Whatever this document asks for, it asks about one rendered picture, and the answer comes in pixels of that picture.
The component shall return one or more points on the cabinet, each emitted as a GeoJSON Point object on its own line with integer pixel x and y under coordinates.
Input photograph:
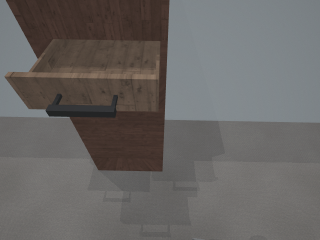
{"type": "Point", "coordinates": [132, 140]}

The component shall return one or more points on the drawer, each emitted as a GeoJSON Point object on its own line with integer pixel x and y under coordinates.
{"type": "Point", "coordinates": [91, 72]}

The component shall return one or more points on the handle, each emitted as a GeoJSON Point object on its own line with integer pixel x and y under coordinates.
{"type": "Point", "coordinates": [93, 111]}

